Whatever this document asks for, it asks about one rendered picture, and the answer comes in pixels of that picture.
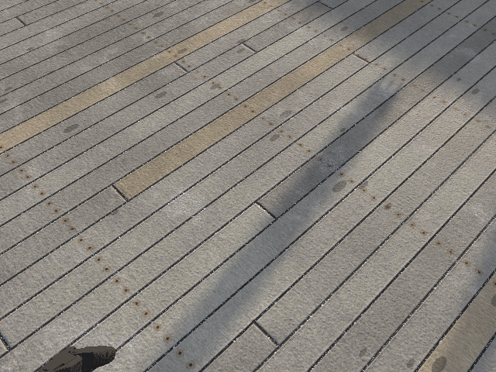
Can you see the robot left hand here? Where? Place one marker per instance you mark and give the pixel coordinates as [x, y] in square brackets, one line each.
[80, 360]

